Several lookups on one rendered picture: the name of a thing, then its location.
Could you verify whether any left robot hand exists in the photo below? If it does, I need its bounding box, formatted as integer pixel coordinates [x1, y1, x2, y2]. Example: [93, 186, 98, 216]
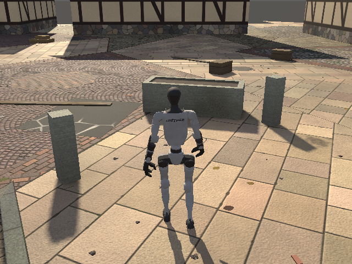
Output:
[143, 162, 156, 177]

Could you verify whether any robot left shin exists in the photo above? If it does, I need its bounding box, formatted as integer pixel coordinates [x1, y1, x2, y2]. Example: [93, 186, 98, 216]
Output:
[161, 180, 169, 215]

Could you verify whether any right robot hand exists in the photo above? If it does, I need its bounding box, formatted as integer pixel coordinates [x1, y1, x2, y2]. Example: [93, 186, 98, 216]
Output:
[191, 147, 204, 157]

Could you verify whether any left robot forearm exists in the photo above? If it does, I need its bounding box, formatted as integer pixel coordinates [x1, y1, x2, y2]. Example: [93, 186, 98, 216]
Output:
[144, 135, 156, 163]

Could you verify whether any robot right upper arm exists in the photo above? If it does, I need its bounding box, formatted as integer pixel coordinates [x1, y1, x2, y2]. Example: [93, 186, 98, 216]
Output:
[186, 110, 201, 139]

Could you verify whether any robot left upper arm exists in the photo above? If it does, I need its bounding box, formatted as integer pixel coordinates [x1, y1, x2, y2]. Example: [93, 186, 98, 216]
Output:
[150, 111, 163, 143]

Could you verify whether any robot right thigh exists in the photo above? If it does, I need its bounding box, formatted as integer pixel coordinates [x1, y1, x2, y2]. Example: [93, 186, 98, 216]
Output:
[184, 153, 195, 193]

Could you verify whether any right robot forearm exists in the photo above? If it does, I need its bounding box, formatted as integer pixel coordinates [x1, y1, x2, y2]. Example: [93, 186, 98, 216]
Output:
[195, 131, 204, 149]

